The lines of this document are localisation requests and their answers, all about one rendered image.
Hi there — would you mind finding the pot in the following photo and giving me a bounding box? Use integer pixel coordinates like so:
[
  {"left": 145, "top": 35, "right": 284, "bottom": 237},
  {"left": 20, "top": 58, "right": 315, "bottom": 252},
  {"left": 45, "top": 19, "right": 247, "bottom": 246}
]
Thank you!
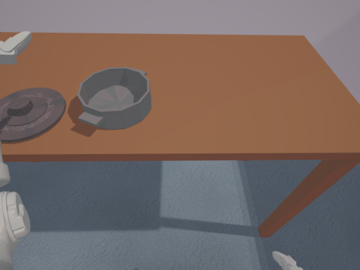
[{"left": 77, "top": 67, "right": 151, "bottom": 130}]

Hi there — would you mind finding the robot left hand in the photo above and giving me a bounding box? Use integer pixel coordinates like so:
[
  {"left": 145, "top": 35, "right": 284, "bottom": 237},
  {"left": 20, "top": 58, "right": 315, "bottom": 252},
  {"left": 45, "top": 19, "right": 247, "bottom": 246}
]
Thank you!
[{"left": 0, "top": 31, "right": 32, "bottom": 64}]

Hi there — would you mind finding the robot right hand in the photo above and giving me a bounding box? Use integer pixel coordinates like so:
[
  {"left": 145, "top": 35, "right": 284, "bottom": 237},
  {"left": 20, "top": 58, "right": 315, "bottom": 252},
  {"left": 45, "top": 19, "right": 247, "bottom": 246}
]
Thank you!
[{"left": 272, "top": 251, "right": 303, "bottom": 270}]

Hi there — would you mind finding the table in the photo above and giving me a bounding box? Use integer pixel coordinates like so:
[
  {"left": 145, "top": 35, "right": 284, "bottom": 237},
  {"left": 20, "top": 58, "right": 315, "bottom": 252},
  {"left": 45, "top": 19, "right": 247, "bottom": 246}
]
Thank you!
[{"left": 0, "top": 32, "right": 360, "bottom": 237}]

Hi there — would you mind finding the robot left upper arm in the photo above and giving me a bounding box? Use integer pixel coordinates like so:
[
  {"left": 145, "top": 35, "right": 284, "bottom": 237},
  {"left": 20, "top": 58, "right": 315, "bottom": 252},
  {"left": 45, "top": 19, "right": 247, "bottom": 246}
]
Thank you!
[{"left": 0, "top": 191, "right": 30, "bottom": 270}]

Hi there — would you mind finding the lid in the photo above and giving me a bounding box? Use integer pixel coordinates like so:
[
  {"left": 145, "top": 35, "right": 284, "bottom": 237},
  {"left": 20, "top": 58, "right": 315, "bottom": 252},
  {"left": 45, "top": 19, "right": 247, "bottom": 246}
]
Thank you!
[{"left": 0, "top": 87, "right": 66, "bottom": 142}]

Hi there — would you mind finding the knob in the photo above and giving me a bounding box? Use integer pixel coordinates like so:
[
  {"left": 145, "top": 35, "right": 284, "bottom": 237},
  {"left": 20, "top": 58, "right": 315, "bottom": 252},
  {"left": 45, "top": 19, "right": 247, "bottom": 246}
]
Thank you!
[{"left": 8, "top": 96, "right": 33, "bottom": 114}]

